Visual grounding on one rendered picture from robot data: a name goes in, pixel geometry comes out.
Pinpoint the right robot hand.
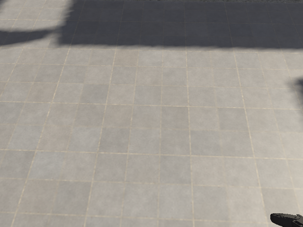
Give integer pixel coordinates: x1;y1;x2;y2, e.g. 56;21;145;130
270;213;303;227

